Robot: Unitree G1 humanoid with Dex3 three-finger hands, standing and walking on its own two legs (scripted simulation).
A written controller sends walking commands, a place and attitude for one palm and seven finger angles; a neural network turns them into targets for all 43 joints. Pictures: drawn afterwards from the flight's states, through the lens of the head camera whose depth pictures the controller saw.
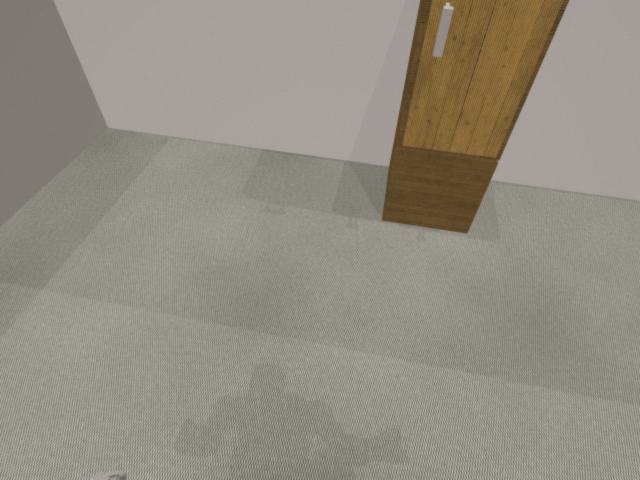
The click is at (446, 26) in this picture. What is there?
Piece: cupboard door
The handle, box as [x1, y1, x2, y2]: [433, 2, 453, 56]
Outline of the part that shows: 446,2 446,4 443,7 433,56 441,56 453,9 449,5 449,3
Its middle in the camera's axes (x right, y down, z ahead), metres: +0.35 -0.61 +1.13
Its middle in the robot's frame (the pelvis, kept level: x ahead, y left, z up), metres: +1.28 -0.29 +0.08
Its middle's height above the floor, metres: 0.85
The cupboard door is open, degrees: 0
